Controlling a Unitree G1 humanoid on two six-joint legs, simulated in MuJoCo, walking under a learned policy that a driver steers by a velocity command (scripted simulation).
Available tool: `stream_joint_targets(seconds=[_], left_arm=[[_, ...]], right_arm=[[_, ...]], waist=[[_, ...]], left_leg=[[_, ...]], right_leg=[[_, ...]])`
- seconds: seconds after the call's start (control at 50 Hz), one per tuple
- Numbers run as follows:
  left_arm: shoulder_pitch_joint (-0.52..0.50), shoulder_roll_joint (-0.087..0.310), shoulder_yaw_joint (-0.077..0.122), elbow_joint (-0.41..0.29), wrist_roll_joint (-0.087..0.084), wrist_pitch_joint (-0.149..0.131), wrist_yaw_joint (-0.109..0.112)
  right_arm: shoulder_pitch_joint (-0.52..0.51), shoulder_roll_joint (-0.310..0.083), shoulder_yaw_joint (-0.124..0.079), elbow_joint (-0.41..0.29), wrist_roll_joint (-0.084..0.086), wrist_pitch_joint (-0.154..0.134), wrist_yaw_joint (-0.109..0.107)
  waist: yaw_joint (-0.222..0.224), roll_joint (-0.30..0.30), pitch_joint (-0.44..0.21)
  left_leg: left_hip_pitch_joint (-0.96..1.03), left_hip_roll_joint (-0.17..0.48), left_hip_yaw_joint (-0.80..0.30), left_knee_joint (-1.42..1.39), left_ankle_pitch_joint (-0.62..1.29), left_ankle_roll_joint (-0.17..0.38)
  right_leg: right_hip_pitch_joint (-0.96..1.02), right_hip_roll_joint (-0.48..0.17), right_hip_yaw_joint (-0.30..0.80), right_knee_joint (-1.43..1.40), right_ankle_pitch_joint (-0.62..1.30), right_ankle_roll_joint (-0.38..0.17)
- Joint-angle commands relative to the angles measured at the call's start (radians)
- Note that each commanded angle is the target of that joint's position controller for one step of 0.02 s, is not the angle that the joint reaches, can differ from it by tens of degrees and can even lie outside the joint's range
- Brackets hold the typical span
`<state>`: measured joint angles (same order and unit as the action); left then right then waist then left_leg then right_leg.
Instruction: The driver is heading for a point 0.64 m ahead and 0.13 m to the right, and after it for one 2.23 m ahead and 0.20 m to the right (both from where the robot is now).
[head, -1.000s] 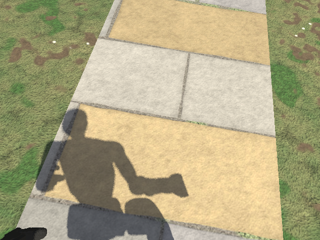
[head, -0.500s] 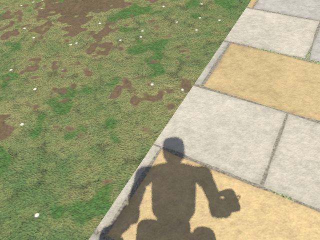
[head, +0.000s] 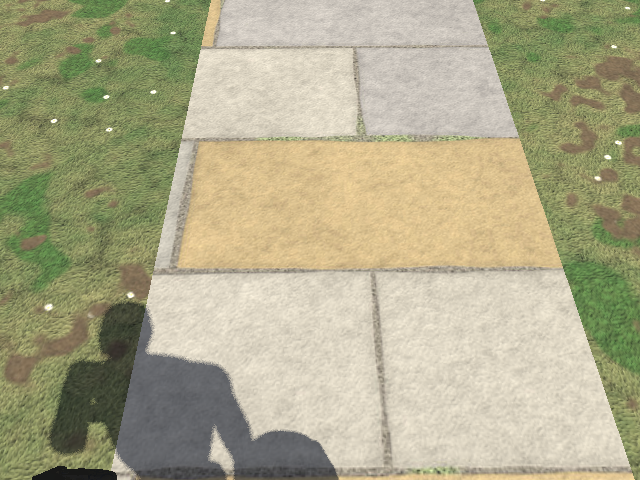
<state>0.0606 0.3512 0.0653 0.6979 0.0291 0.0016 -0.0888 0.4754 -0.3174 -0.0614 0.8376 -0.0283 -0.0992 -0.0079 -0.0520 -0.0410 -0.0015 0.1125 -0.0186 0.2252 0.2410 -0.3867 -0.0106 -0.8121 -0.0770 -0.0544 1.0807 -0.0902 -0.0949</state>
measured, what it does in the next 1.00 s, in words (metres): walks ahead, turning right: right foot, then left foot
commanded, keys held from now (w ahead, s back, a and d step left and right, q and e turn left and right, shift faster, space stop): w+e+shift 0.48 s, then w+q+shift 0.40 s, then q+shift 0.12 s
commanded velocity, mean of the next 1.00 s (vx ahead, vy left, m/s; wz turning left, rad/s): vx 0.97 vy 0.00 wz -0.35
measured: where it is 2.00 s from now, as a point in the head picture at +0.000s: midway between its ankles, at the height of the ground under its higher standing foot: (391, 132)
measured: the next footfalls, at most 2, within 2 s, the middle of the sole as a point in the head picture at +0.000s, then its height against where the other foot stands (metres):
right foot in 0.14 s outside the picture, level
left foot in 0.56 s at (335, 353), level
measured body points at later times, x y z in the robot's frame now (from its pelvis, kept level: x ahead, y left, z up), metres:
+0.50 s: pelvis +0.47 -0.06 +0.00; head +0.51 -0.07 +0.45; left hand +0.57 +0.22 -0.12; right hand +0.62 -0.37 -0.05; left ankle +0.74 +0.01 -0.69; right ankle +0.28 -0.05 -0.73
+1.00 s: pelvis +0.89 -0.24 -0.01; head +0.93 -0.26 +0.44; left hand +1.23 -0.16 -0.04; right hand +0.72 -0.46 -0.13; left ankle +0.75 -0.04 -0.67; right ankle +0.95 -0.39 -0.73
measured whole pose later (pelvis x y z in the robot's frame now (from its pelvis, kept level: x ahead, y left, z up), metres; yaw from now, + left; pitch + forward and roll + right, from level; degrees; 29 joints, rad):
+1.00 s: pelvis +0.89 -0.24 -0.01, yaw -17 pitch +3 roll +1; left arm -0.06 0.25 -0.04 0.59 0.07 -0.10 0.00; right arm 0.54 -0.28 -0.07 0.89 0.03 -0.05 0.00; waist -0.15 0.00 0.03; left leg -0.12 -0.08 -0.17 0.86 -0.51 0.05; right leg -0.50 -0.03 0.00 0.59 -0.14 -0.01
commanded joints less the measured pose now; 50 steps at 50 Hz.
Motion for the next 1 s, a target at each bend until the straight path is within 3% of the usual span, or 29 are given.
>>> stream_joint_targets(seconds=[0.02,0.08,0.12,0.14,0.16,0.18,0.2,0.22,0.24,0.28,0.36,0.4,0.48,0.52,0.56,0.58,0.6,0.62,0.64,0.66,0.7,0.74,0.8,0.86,0.9,0.94,0.96,0.98,1.0], left_arm=[[-0.108,-0.041,-0.043,-0.105,-0.002,-0.011,-0.026],[-0.008,0.009,-0.035,-0.075,-0.010,-0.011,-0.012],[0.351,0.101,0.008,0.024,-0.008,-0.013,0.016],[0.493,0.150,0.040,0.082,-0.010,-0.012,0.042],[0.403,0.230,0.065,0.077,-0.025,0.002,0.066],[0.346,0.321,0.079,0.012,0.009,0.010,0.065],[0.358,0.272,0.080,0.002,-0.001,0.014,0.076],[0.323,0.219,0.068,0.022,-0.004,0.006,0.086],[0.290,0.186,0.058,0.032,-0.006,-0.009,0.089],[0.242,0.139,0.036,0.027,-0.013,-0.042,0.095],[0.253,0.130,0.033,0.032,-0.020,-0.079,0.083],[0.276,0.139,0.043,0.038,-0.024,-0.082,0.076],[0.323,0.166,0.056,0.058,-0.035,-0.080,0.078],[0.344,0.193,0.056,0.084,-0.022,-0.083,0.086],[0.273,0.167,0.044,0.087,0.009,-0.091,0.085],[0.365,-0.008,0.004,0.047,-0.013,-0.100,0.086],[0.419,-0.015,-0.020,0.038,-0.022,-0.108,0.075],[0.303,0.040,-0.016,0.038,-0.002,-0.099,0.079],[0.209,0.065,-0.017,0.020,0.014,-0.096,0.070],[0.136,0.066,-0.019,-0.005,0.030,-0.095,0.064],[0.098,0.025,-0.038,-0.048,0.053,-0.081,0.052],[0.049,0.005,-0.057,-0.089,0.059,-0.077,0.046],[-0.104,-0.008,-0.088,-0.160,0.031,-0.088,0.026],[-0.123,0.006,-0.086,-0.159,0.007,-0.088,0.030],[-0.089,0.041,-0.069,-0.144,0.013,-0.091,0.052],[0.110,0.072,-0.045,-0.090,0.031,-0.106,0.085],[0.263,0.128,-0.024,-0.078,0.050,-0.116,0.108],[0.353,0.187,-0.004,-0.073,0.073,-0.107,0.116],[0.339,0.177,0.006,-0.073,0.029,-0.086,0.111]], right_arm=[[-0.106,-0.055,0.006,-0.054,0.002,-0.029,-0.005],[-0.072,-0.163,-0.016,-0.045,0.000,-0.011,-0.021],[-0.150,-0.217,-0.031,-0.075,-0.010,0.023,-0.027],[-0.163,-0.196,-0.029,-0.080,-0.018,0.032,-0.015],[-0.168,-0.051,0.009,-0.114,-0.030,0.022,0.007],[-0.103,-0.068,0.016,-0.229,0.000,0.001,0.004],[-0.211,-0.121,0.018,-0.242,-0.012,-0.023,0.004],[-0.226,-0.123,0.023,-0.237,-0.008,-0.032,0.005],[-0.243,-0.112,0.028,-0.230,-0.022,-0.026,0.002],[-0.198,-0.095,0.036,-0.212,-0.052,0.019,0.003],[-0.400,-0.037,0.059,-0.302,-0.039,0.049,0.021],[-0.477,-0.016,0.070,-0.325,-0.017,0.044,0.030],[-0.500,-0.062,0.057,-0.332,0.002,0.036,0.025],[-0.333,-0.119,0.028,-0.272,-0.005,0.030,0.012],[0.052,-0.191,-0.015,-0.165,-0.006,0.026,-0.023],[0.145,-0.287,-0.041,-0.143,-0.045,0.016,-0.029],[0.070,-0.272,-0.044,-0.131,-0.028,0.024,-0.005],[-0.068,-0.185,-0.036,-0.149,-0.015,0.026,0.008],[-0.112,-0.130,-0.027,-0.143,-0.001,0.025,0.018],[-0.098,-0.101,-0.017,-0.116,0.000,0.024,0.024],[-0.051,-0.065,-0.002,-0.058,0.006,0.017,0.025],[-0.008,-0.081,-0.007,-0.030,0.017,0.007,0.020],[-0.052,-0.118,-0.027,-0.042,0.015,0.006,0.013],[-0.037,-0.159,-0.043,-0.038,0.036,0.001,0.030],[0.003,-0.161,-0.045,-0.019,0.038,0.007,0.029],[0.025,-0.181,-0.054,-0.004,0.046,0.017,0.026],[0.003,-0.127,-0.044,-0.030,0.058,0.011,0.024],[0.105,0.031,-0.010,-0.059,0.084,0.019,0.001],[0.094,-0.081,-0.026,-0.079,0.057,0.045,-0.016]], waist=[[0.064,0.070,0.177],[0.140,0.129,0.050],[0.321,0.157,-0.136],[0.353,0.076,-0.188],[0.234,-0.175,-0.101],[0.153,-0.209,-0.319],[0.198,-0.007,-0.273],[0.140,0.071,-0.096],[0.087,0.132,-0.015],[0.007,0.149,0.048],[0.030,0.097,0.128],[0.072,0.057,0.113],[0.106,0.009,0.044],[0.041,0.006,-0.074],[-0.173,0.014,-0.217],[-0.104,0.315,-0.330],[-0.042,0.420,-0.341],[-0.020,0.224,-0.137],[-0.012,0.085,-0.066],[-0.004,0.041,-0.020],[0.042,0.102,0.034],[0.054,0.111,0.066],[0.051,0.110,0.106],[0.039,0.114,0.072],[0.045,0.089,0.037],[0.131,0.070,-0.091],[0.195,0.051,-0.195],[0.146,-0.171,-0.375],[0.146,-0.131,-0.441]], left_leg=[[-0.228,0.205,0.040,-0.163,0.737,0.043],[-0.089,0.242,0.056,0.079,1.428,0.024],[-0.165,0.277,0.017,0.543,1.503,0.045],[-0.350,0.210,0.010,0.897,1.019,0.038],[-0.671,0.024,-0.011,1.300,-0.049,0.011],[-0.968,-0.024,-0.231,1.503,-0.126,-0.013],[-1.025,0.030,-0.319,1.423,-0.013,-0.004],[-1.003,0.075,-0.317,1.299,0.045,0.000],[-0.931,0.110,-0.310,1.209,0.044,-0.008],[-0.790,0.148,-0.312,1.090,0.006,-0.041],[-0.681,0.154,-0.240,0.726,0.170,-0.079],[-0.598,0.117,-0.226,0.533,0.387,-0.066],[-0.470,0.051,-0.240,0.332,0.461,-0.026],[-0.330,-0.006,-0.201,0.322,0.347,0.013],[0.029,0.049,-0.212,0.348,0.165,0.058],[0.277,0.329,-0.697,0.287,-0.159,0.169],[0.276,0.400,-1.192,0.018,-0.310,0.246],[0.126,0.359,-1.079,-0.001,-0.345,0.263],[-0.004,0.314,-0.922,0.017,-0.232,0.259],[-0.099,0.256,-0.814,0.017,-0.105,0.237],[-0.203,0.185,-0.722,-0.004,0.011,0.235],[-0.252,0.172,-0.694,-0.047,0.092,0.263],[-0.441,0.116,-0.587,-0.135,0.187,0.247],[-0.494,0.132,-0.567,-0.161,0.391,0.215],[-0.365,0.124,-0.545,-0.011,0.645,0.173],[-0.362,0.032,-0.490,0.389,0.881,0.104],[-0.503,-0.009,-0.467,0.653,0.639,0.074],[-0.723,-0.086,-0.342,0.992,-0.211,0.054],[-0.776,-0.051,-0.304,1.131,-0.173,0.054]], right_leg=[[0.143,0.023,-0.094,-0.223,0.102,-0.037],[0.374,0.147,-0.168,-0.294,0.038,-0.092],[0.765,0.192,-0.096,-0.319,-0.068,-0.145],[1.013,0.178,-0.007,-0.402,-0.107,-0.173],[1.074,0.022,0.259,-0.414,-0.084,-0.207],[1.330,-0.168,0.783,-0.625,-0.196,-0.409],[1.250,-0.181,0.874,-0.791,-0.374,-0.373],[1.058,-0.158,0.809,-0.847,-0.369,-0.328],[0.891,-0.115,0.720,-0.853,-0.271,-0.297],[0.645,-0.031,0.566,-0.855,-0.112,-0.279],[0.397,0.082,0.437,-0.921,-0.020,-0.246],[0.408,0.113,0.411,-0.911,0.097,-0.197],[0.601,0.069,0.455,-0.819,0.354,-0.130],[0.761,0.041,0.422,-0.635,0.687,-0.094],[0.634,0.081,0.328,-0.142,0.654,-0.056],[0.333,0.221,0.255,0.296,-0.090,-0.012],[0.130,0.277,0.253,0.381,-0.367,-0.008],[0.048,0.178,0.234,0.369,-0.268,-0.021],[0.076,0.128,0.205,0.305,-0.201,-0.014],[0.106,0.096,0.180,0.233,-0.194,-0.007],[0.117,0.055,0.158,0.133,-0.235,0.026],[0.090,0.028,0.132,0.017,-0.260,0.063],[0.263,0.032,0.077,-0.318,-0.061,0.107],[0.522,0.077,0.040,-0.441,0.103,0.105],[0.570,0.101,0.044,-0.520,0.074,0.090],[0.821,0.106,0.046,-0.595,0.083,0.065],[1.027,-0.081,0.204,-0.599,0.024,0.031],[1.276,-0.468,0.550,-0.553,0.350,-0.052],[1.218,-0.465,0.689,-0.573,0.428,-0.116]])
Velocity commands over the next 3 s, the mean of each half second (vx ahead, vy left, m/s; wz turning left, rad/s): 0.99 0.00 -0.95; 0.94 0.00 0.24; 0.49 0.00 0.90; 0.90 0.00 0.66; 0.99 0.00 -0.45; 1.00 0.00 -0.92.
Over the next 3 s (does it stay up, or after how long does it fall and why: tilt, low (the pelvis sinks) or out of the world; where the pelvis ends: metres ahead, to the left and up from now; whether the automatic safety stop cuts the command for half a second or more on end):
stays up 2.44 -0.05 0.01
